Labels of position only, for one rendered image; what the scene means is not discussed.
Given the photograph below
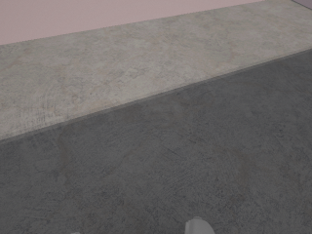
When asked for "robot right thigh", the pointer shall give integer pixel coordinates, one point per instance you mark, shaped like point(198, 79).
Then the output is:
point(197, 226)

